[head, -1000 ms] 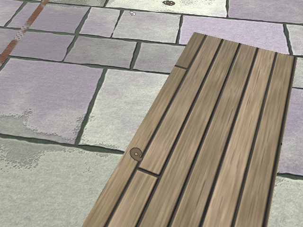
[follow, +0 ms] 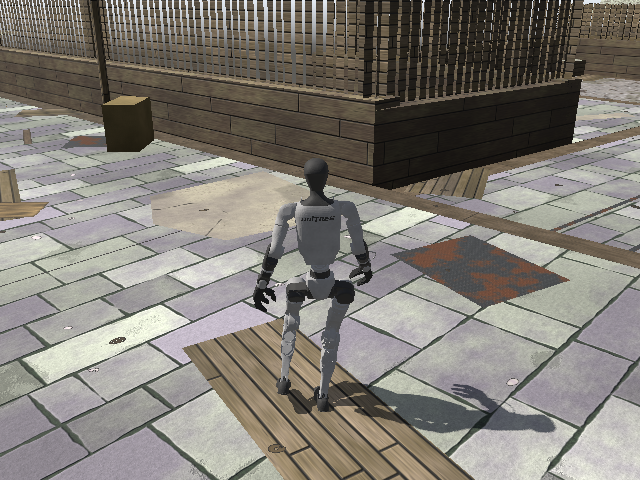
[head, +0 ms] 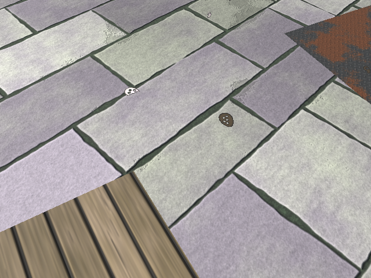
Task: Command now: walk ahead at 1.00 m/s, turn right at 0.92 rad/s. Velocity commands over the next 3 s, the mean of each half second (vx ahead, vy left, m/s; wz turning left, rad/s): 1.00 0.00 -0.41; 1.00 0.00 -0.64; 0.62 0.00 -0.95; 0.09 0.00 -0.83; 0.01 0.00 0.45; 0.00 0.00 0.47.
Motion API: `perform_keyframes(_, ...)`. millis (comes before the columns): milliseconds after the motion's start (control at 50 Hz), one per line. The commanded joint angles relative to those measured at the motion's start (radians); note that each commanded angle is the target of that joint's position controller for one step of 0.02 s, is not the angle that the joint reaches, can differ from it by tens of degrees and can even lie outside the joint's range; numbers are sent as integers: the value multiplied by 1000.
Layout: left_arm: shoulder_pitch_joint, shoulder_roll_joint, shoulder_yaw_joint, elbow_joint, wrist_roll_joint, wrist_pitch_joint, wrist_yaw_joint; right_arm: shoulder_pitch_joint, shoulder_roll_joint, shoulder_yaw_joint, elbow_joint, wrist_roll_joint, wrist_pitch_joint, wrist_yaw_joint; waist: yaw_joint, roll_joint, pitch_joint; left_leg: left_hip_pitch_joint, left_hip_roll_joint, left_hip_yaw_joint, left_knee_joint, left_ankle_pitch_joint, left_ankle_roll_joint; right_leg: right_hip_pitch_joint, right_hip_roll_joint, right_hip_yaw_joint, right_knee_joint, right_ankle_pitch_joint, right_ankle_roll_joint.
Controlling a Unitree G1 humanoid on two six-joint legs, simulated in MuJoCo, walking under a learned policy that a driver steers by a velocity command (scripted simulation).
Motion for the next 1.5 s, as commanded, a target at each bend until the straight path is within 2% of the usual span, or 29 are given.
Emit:
perform_keyframes(20, -91, 143, 38, -100, -4, -61, 4, -23, -143, -37, -87, 0, 21, 5, -57, 71, 52, 0, 22, 67, -241, 98, -26, -170, -267, 376, -345, 155, -166)
perform_keyframes(160, 39, 153, 44, -23, -19, -82, -6, -162, -148, -39, -96, 32, 4, 25, 53, -4, 2, 190, -73, 125, -698, 511, 80, 116, -301, 292, -297, 592, -32)
perform_keyframes(220, 1, 215, 51, -7, 15, -69, 3, 187, -231, -89, -1, 38, -2, -7, -143, -27, -193, 520, -149, 159, -708, 251, 121, 187, -294, 236, 180, 941, 31)
perform_keyframes(240, -35, 145, 32, -25, 27, -75, 5, 400, -292, -112, 43, 24, -2, -28, -244, 17, -293, 768, -17, 16, -663, 30, 142, -6, -252, 190, 520, 743, 47)
perform_keyframes(260, 118, -24, -8, -72, -23, -83, -3, 402, -408, -139, 61, -13, -6, -21, -108, 401, -404, 986, 277, -611, -875, -274, 273, -356, -74, 105, 895, -116, 102)
perform_keyframes(280, 54, 41, -17, -59, 1, -87, 5, 323, -315, -128, 52, 12, -1, -1, -112, 281, -335, 926, 270, -828, -1002, -377, 285, -496, -124, 139, 945, -131, 73)
perform_keyframes(320, -127, 80, -13, -81, 14, -78, -8, 209, -202, -109, 66, 20, -8, 12, -91, 22, -118, 665, 188, -481, -991, -166, 269, -494, -222, 114, 856, 11, 77)
perform_keyframes(480, -384, 11, -59, -205, 33, -52, -56, 277, -160, -82, 190, 55, -55, 20, -14, 63, 77, 417, 38, -27, -1195, 283, 234, -532, -299, 15, 421, 180, 130)
perform_keyframes(580, -480, -11, -77, -215, 9, -58, -71, 333, -206, -86, 231, 60, -74, 21, -35, 53, 89, 517, 51, 196, -1265, 795, 183, -324, -252, -119, 121, 388, 68)
perform_keyframes(660, -232, 68, -40, -130, 23, -56, -48, 345, -264, -94, 244, 29, -27, -23, 97, 169, -135, 709, 91, 277, -763, 1500, 126, -40, -99, -189, 125, 174, -3)
perform_keyframes(700, 130, 157, 16, -17, 20, -43, -21, 281, -264, -95, 206, 16, -9, -32, 235, 97, -292, 427, 39, 279, -141, 1116, 115, 403, -186, -1, 90, -17, -61)
perform_keyframes(720, 47, 259, 48, -33, 21, -20, -4, 340, -120, -66, 133, 39, -27, -1, 68, -262, -341, -36, -168, 236, 270, 15, 46, 672, -475, 584, -27, -68, -220)
perform_keyframes(740, 56, 250, 60, -48, 10, -13, -4, 256, -193, -68, 81, 50, -42, -4, 117, -138, -421, -221, -177, 47, 378, 0, 59, 744, -514, 829, -171, -96, -296)
perform_keyframes(800, 1, 143, 48, 7, -6, -37, 13, 77, -168, -46, 36, 20, -56, -7, 20, 77, -76, -159, -41, 12, 73, 51, 68, 288, -395, 533, -251, 137, -180)
perform_keyframes(860, -22, 101, 27, 7, -13, -63, 11, 70, -149, -40, 14, -12, 2, 6, -58, 47, -8, -58, -17, 29, -104, -46, 24, 42, -321, 432, -299, 169, -168)
perform_keyframes(940, -42, 135, 45, -13, -10, -82, -4, -170, -106, -13, -91, 18, 4, 28, -13, -3, 73, 124, -44, 100, -493, 347, -4, -208, -234, 353, -394, 253, -106)
perform_keyframes(1040, 40, 178, 65, 11, -28, -76, -4, -183, -162, -34, -98, 34, 0, 15, 30, -16, -13, 306, -117, 95, -714, 459, 40, 22, -265, 378, -245, 609, -9)
perform_keyframes(1080, 17, 233, 75, 11, -16, -70, -2, 48, -233, -69, -38, 34, -10, -10, -96, 0, -168, 567, -149, 103, -732, 299, 61, 56, -238, 350, 103, 803, 40)
perform_keyframes(1120, -20, 33, 25, -44, -20, -88, 0, 411, -363, -118, 28, -15, -17, -48, -215, 224, -396, 1059, 236, -301, -749, -172, 127, -328, -108, 219, 740, -31, 69)
perform_keyframes(1140, 64, 28, 5, -97, -46, -78, 8, 313, -399, -130, 20, -11, -10, -35, -100, 450, -484, 1064, 408, -782, -940, -140, 215, -494, -98, 122, 923, -236, 88)
perform_keyframes(1180, -104, 111, 22, -63, 0, -43, 16, 150, -192, -90, 1, 4, -6, -24, -98, 101, -175, 779, 294, -401, -889, 299, 209, -538, -230, 65, 888, -82, 105)
perform_keyframes(1220, -149, 66, 25, -79, 16, -15, -4, 185, -145, -71, 52, 12, -10, -20, -70, 63, -85, 639, 223, -131, -868, 790, 192, -511, -263, 42, 845, -120, 128)
perform_keyframes(1240, -152, 34, 19, -98, 13, 2, -12, 203, -144, -71, 78, 27, -18, -13, -51, 135, -71, 614, 227, -76, -873, 857, 185, -522, -276, 38, 811, -147, 138)
perform_keyframes(1260, -136, 39, 29, -135, -100, 5, -4, 31, -140, -89, 42, 84, -33, -25, 2, 250, -30, 576, 168, -1, -907, 816, 167, -527, -341, 62, 750, -121, 157)
perform_keyframes(1280, -182, 33, 19, -152, -109, 11, -7, -40, -122, -84, 32, 96, -38, -32, 11, 223, -3, 499, 160, 58, -953, 771, 157, -511, -350, 40, 640, -91, 168)
perform_keyframes(1420, -65, 118, 66, -149, -38, 26, -58, -113, -284, -144, 22, 133, -28, -50, 115, 114, -143, 421, 88, 297, -732, 1031, 110, 39, -195, -128, 155, 289, 108)
perform_keyframes(1460, 101, 201, 116, -109, -44, 31, -38, -114, -230, -131, 6, 119, -15, -38, 196, -16, -190, 237, 26, 278, -334, 595, 64, 345, -179, -61, 77, 378, 32)
perform_keyframes(1480, 24, 245, 114, -133, -51, 29, -13, -57, -110, -97, 4, 56, -6, -22, 106, -310, -129, 59, -133, 282, 34, -238, 14, 381, -275, 146, 37, 773, -44)
perform_keyframes(1500, -96, 287, 94, -241, -2, 6, -22, 103, -144, -87, -13, 49, -9, -10, -12, -327, -315, -86, -214, 92, 284, -364, -15, 487, -491, 601, 18, 1000, -261)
